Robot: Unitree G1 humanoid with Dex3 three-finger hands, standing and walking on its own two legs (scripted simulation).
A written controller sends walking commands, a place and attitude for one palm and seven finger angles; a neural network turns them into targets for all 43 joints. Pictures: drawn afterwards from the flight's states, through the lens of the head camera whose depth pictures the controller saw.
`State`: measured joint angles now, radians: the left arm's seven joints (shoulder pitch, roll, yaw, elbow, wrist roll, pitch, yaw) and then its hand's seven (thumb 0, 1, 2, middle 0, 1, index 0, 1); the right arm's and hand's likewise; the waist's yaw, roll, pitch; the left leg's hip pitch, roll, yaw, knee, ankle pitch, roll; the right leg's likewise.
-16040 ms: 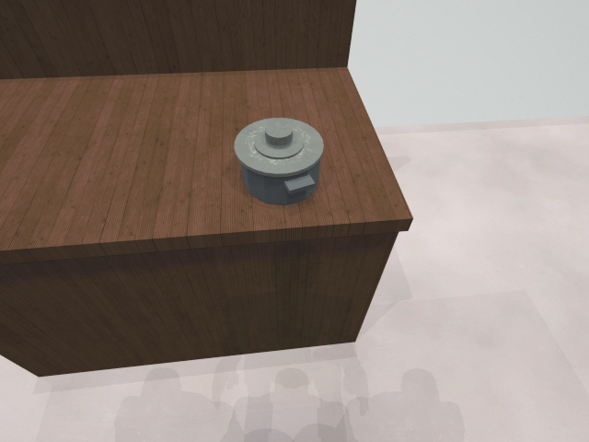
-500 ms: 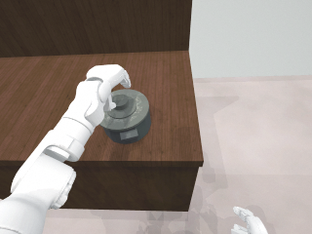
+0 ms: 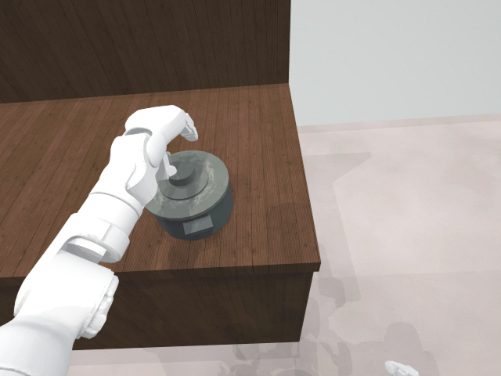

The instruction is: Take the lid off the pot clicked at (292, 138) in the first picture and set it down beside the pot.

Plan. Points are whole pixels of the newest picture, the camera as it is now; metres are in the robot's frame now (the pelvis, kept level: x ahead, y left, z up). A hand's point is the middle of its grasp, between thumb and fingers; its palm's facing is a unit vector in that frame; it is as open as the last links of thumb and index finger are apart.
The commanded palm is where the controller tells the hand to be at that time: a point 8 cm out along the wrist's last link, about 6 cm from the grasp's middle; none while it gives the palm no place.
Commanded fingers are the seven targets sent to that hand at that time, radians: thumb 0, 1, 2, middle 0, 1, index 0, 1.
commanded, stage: move the open hand above the knob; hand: left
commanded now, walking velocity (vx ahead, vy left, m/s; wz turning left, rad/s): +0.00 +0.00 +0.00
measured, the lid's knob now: (181, 172) +0.46 +0.14 +0.06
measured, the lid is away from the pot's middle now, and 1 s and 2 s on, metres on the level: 0.00 0.00 0.01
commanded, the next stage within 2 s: lower the open fingers around the knob in 0.64 s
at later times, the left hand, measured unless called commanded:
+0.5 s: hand (171, 157) +0.43 +0.13 +0.14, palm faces -0.25 -0.04 -0.97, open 10.0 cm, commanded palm +0.42 +0.13 +0.20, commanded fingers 0.00 -0.29 1.43 -0.84 -0.08 -0.84 -0.08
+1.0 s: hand (174, 162) +0.44 +0.13 +0.12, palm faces -0.30 -0.05 -0.95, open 10.0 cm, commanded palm +0.42 +0.14 +0.18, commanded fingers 0.00 -0.29 1.43 -0.84 -0.08 -0.84 -0.08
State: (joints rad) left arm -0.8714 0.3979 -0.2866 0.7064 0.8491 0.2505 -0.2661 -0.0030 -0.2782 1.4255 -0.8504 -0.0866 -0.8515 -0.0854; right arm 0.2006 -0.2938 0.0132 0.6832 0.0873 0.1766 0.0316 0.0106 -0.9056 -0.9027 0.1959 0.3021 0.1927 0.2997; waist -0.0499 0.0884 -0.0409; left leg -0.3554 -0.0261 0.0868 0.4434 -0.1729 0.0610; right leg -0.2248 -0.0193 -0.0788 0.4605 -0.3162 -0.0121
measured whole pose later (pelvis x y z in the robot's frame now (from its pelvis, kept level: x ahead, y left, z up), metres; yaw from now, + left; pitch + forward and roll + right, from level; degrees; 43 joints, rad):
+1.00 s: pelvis +0.00 -0.01 +0.00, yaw +1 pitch +4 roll +0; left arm -0.85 0.40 -0.32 0.68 0.85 0.24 -0.31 0.00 -0.28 1.43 -0.85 -0.09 -0.85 -0.09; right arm 0.18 -0.30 0.01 0.67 0.09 0.16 0.01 0.01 -0.91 -0.90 0.20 0.30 0.19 0.30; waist -0.05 0.09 -0.03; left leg -0.35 -0.02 0.07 0.45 -0.17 0.05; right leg -0.21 -0.01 -0.09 0.45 -0.32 -0.03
